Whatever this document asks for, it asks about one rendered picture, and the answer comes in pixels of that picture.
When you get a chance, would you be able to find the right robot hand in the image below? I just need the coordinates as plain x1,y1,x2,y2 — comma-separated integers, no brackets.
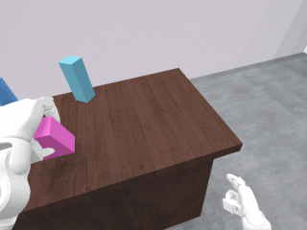
223,173,259,217

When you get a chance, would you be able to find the robot left forearm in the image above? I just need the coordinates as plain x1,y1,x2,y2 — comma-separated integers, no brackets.
0,137,33,230

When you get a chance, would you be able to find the sponge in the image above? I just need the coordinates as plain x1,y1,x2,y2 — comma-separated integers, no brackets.
33,116,75,160

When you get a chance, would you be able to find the table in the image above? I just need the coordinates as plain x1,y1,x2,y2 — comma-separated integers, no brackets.
12,68,243,230

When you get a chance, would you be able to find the left robot hand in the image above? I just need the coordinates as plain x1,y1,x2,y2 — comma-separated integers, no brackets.
0,97,60,164

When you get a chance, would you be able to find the robot right forearm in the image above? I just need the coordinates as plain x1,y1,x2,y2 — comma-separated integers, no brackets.
241,207,272,230

